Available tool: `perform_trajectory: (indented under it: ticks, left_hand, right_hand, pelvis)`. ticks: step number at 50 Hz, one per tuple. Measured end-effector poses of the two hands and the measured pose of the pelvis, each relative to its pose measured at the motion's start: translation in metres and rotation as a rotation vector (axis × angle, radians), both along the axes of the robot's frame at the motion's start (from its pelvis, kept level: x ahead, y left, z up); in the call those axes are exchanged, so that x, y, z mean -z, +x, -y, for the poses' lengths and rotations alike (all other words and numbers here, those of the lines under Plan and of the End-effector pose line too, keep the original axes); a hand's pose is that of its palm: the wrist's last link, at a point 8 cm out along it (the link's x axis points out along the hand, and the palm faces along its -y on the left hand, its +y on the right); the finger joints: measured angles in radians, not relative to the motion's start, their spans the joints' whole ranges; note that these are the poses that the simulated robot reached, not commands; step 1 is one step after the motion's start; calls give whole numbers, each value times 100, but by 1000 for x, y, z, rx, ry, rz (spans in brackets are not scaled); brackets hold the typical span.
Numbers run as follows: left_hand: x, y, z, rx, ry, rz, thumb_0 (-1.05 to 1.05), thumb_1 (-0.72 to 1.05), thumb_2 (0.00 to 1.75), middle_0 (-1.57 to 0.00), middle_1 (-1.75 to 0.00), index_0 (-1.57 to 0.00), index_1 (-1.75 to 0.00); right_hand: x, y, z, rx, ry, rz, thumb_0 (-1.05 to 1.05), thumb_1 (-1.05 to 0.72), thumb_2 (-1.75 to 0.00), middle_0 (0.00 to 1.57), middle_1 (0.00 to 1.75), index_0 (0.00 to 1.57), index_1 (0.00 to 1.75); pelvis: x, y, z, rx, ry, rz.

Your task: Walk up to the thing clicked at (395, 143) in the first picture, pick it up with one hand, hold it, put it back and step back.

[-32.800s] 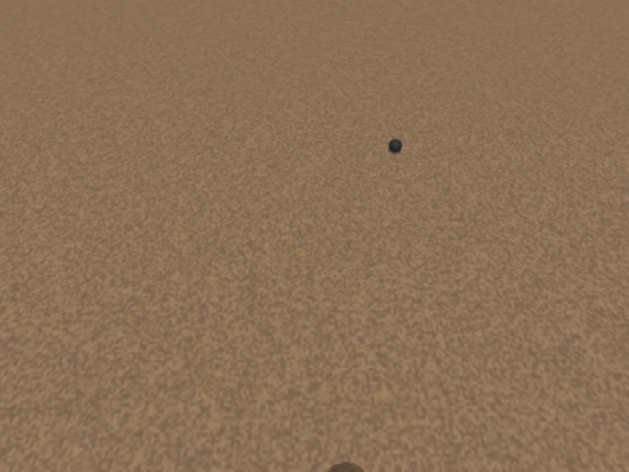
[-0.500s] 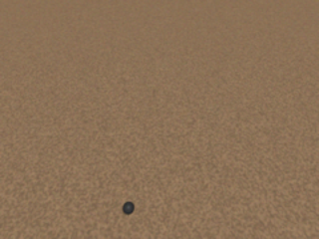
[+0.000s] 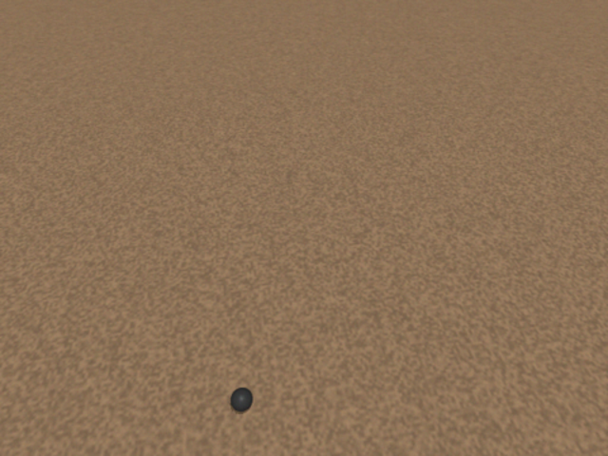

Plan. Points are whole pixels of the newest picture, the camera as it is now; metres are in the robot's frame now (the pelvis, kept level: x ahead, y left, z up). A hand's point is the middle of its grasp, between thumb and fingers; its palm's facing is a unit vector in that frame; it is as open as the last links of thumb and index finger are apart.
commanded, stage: stand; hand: left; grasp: from above
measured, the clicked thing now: (241, 399) +0.43 +0.21 -0.75
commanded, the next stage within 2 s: step back in 0.80 s
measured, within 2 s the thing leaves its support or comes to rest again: neither
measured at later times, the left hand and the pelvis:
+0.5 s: hand out of the picture +0.07 +0.24 -0.16, palm faces +0.01 -0.94 -0.33, open 7.4 cm; pelvis +0.00 +0.00 +0.00, yaw +0 degrees
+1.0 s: hand out of the picture +0.08 +0.27 -0.17, palm faces +0.00 -0.93 -0.37, open 7.4 cm; pelvis -0.03 +0.01 -0.02, yaw +0 degrees
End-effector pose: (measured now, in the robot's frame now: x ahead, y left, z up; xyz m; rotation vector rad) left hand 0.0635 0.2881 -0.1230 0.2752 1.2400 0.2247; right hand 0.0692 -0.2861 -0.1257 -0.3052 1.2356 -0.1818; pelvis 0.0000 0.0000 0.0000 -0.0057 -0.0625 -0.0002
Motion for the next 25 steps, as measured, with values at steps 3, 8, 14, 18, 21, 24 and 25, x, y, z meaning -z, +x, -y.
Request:
perform_trajectory:
  ticks: [3,8,14,18,21,24,25]
  left_hand:
    - [-1,1,-1,1,3,0,0,90,90,-20,-30,-21,-30]
    - [-1,0,-3,2,7,-4,0,90,90,-20,-30,-21,-30]
    - [-2,-1,-3,4,9,-11,0,90,90,-20,-30,-21,-30]
    - [-2,-2,-2,6,9,-12,0,90,90,-20,-30,-21,-30]
    - [-2,-1,-1,8,8,-12,0,90,90,-20,-30,-21,-30]
    - [-2,-1,0,10,7,-10,0,90,90,-20,-30,-21,-30]
    - [-2,-1,0,11,7,-9,0,90,90,-20,-30,-21,-30]
  right_hand:
    - [-1,1,1,-1,-3,1,1,-90,-90,20,30,20,30]
    - [-1,2,2,-3,-4,2,1,-90,-90,20,30,20,30]
    - [0,3,3,-3,-2,-2,1,-90,-90,20,30,20,30]
    - [0,3,4,-3,0,-3,1,-90,-90,20,30,20,30]
    - [0,3,5,-2,1,-3,1,-90,-90,20,30,20,30]
    - [-1,3,6,-1,2,-4,1,-90,-90,20,30,20,30]
    - [-1,2,6,-1,2,-4,1,-90,-90,20,30,20,30]
  pelvis:
    - [0,0,0,0,0,-2]
    - [0,1,0,1,2,-4]
    - [0,2,1,1,4,-7]
    - [0,2,2,1,3,-7]
    - [0,3,3,2,3,-7]
    - [0,3,3,1,3,-8]
    - [0,3,4,1,3,-8]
